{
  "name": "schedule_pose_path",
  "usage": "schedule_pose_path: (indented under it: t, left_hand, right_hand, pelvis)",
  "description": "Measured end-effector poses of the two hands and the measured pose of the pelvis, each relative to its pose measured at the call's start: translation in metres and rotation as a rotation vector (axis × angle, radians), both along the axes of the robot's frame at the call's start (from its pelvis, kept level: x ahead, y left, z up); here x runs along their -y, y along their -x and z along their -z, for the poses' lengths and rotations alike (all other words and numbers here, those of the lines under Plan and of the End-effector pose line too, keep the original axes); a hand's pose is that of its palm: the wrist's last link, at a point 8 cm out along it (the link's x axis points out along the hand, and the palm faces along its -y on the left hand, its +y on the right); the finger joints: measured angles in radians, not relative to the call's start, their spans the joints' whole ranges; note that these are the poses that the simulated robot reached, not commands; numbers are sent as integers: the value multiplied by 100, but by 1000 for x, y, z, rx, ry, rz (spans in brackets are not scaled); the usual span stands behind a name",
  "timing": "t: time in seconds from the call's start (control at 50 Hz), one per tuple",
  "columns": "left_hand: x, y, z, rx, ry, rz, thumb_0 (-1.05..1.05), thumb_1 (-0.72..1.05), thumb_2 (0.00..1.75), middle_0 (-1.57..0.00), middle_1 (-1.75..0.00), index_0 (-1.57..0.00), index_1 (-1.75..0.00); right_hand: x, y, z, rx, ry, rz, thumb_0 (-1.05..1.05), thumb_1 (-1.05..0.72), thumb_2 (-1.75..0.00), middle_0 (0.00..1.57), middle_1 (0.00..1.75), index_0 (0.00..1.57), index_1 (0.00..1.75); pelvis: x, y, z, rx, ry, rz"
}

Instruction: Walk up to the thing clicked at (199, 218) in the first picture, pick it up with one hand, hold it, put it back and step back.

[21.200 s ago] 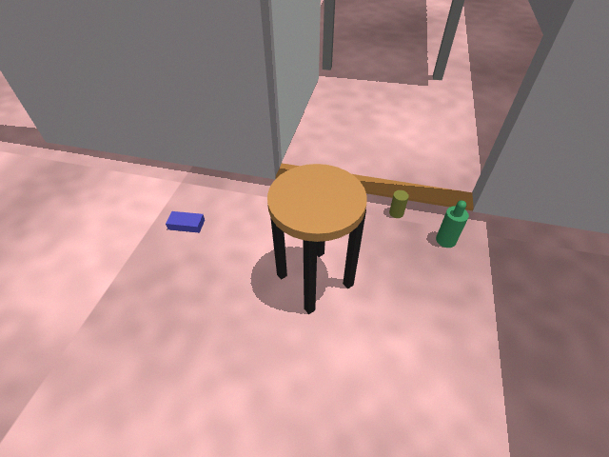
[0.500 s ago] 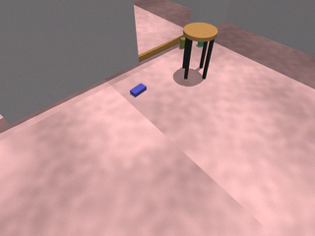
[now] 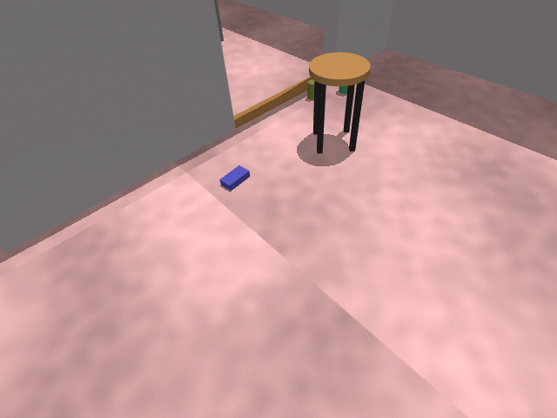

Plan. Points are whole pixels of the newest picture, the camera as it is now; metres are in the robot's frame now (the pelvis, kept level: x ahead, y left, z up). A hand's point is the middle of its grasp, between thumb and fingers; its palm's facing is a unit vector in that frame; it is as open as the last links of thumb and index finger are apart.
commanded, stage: walk up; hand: left
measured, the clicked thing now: (235, 177) +1.40 +0.27 -0.74
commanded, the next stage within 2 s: none
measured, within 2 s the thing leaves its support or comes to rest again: neither
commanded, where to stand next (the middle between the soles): +1.06 +0.09 m, yaw +3 degrees
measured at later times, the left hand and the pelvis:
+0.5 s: hand (126, 372) +0.25 +0.30 -0.17, palm faces +0.03 -0.95 -0.31, open 7.4 cm; pelvis +0.23 +0.04 -0.01, yaw +4 degrees
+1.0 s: hand (163, 222) +0.56 +0.29 -0.11, palm faces +0.06 -0.92 -0.39, open 7.4 cm; pelvis +0.48 +0.01 +0.00, yaw +3 degrees
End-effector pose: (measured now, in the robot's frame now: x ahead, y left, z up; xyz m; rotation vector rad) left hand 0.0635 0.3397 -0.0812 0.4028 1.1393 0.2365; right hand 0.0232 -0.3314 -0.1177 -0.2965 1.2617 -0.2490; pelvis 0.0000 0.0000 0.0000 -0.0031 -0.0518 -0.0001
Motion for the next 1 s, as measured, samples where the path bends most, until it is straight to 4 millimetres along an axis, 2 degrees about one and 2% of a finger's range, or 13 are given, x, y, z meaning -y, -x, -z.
schedule_pose_path:
  t: [0.06, 0.18, 0.24, 0.3, 0.42, 0.46, 0.56, 0.66, 0.76, 0.84, 0.92, 1.0]
  left_hand:
    - [7, -2, -3, 27, -14, -46, 1, 90, 90, -20, -30, -20, -30]
    - [18, -4, -4, -56, 14, -102, 1, 90, 90, -20, -30, -20, -30]
    - [20, -19, 4, -77, 35, -116, 1, 90, 90, -20, -30, -21, -30]
    - [16, -44, 16, -85, 59, -125, 1, 90, 90, -20, -30, -21, -30]
    - [-4, -114, 53, -106, 100, -134, 1, 90, 90, -21, -30, -21, -30]
    - [-7, -143, 56, -112, 114, -126, 1, 90, 90, -20, -30, -21, -30]
    - [-14, -231, 35, -37, 129, -51, 1, 90, 90, -20, -30, -20, -30]
    - [-24, -310, 14, 56, 108, -4, 1, 90, 90, -20, -30, -20, -30]
    - [-24, -377, 4, 62, 77, 38, 1, 90, 90, -20, -29, -20, -30]
    - [-14, -429, 3, 70, 45, 44, 1, 90, 90, -20, -29, -20, -30]
    - [0, -469, 4, 119, 20, 19, 1, 90, 90, -20, -29, -20, -30]
    - [12, -481, -7, 122, 34, -31, 1, 90, 90, -20, -30, -20, -30]
  right_hand:
    - [8, -27, 2, -30, 3, -23, 1, -91, -90, 20, 29, 20, 30]
    - [1, -112, -15, 70, -24, -98, 1, -91, -90, 20, 29, 20, 30]
    - [-7, -152, -19, 83, -27, -137, 1, -91, -90, 20, 29, 20, 30]
    - [-18, -195, -20, 75, -21, -179, 1, -91, -90, 20, 29, 20, 30]
    - [-49, -292, -19, 112, 17, -226, 1, -91, -90, 20, 29, 20, 30]
    - [-59, -317, -23, 163, 25, -227, 1, -91, -90, 20, 29, 20, 30]
    - [-73, -346, -41, 202, 21, -159, 1, -91, -90, 20, 29, 20, 30]
    - [-70, -363, -45, 163, 26, -134, 1, -91, -90, 21, 30, 20, 30]
    - [-56, -386, -32, 122, 14, -105, 1, -91, -90, 21, 30, 20, 30]
    - [-39, -415, -9, 84, -5, -79, 1, -91, -90, 21, 30, 20, 30]
    - [-30, -460, 14, 41, -22, -95, 1, -91, -90, 20, 29, 20, 30]
    - [-37, -516, 6, 54, -49, -146, 1, -91, -90, 20, 29, 20, 30]
  pelvis:
    - [8, -22, -1, -2, 11, -13]
    - [9, -67, -12, 1, 28, -16]
    - [6, -93, -10, -3, 42, -31]
    - [1, -123, -5, -8, 51, -49]
    - [-23, -195, 14, -19, 14, -72]
    - [-33, -214, 13, -17, 10, -68]
    - [-45, -263, -6, -10, 21, -61]
    - [-46, -312, -13, -2, 3, -53]
    - [-41, -362, -9, 1, -21, -37]
    - [-29, -410, 3, -10, -31, -42]
    - [-17, -452, 13, -6, 4, -56]
    - [-14, -484, 0, 3, -22, -52]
